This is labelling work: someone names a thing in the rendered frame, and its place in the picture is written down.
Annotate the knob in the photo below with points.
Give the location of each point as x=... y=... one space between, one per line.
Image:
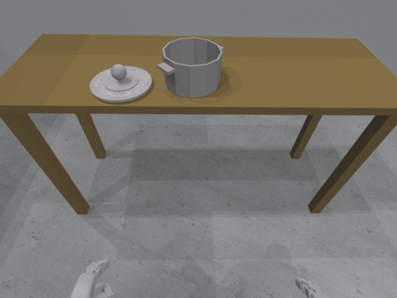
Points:
x=118 y=71

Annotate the table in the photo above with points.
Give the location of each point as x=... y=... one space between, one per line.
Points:
x=259 y=76

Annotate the pot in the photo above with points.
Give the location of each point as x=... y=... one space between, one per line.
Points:
x=191 y=66

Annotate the right robot hand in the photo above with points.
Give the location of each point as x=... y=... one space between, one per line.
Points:
x=310 y=289

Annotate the lid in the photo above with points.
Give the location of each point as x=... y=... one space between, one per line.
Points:
x=106 y=88

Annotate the left robot hand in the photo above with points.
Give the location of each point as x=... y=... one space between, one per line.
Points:
x=86 y=287

